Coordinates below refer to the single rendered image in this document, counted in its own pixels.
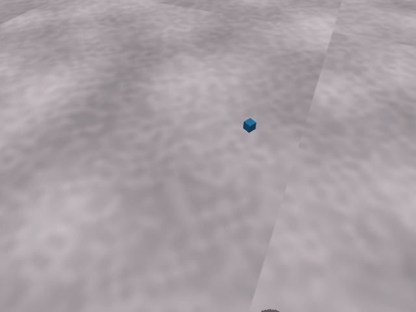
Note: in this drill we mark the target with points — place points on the cube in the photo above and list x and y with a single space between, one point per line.
249 125

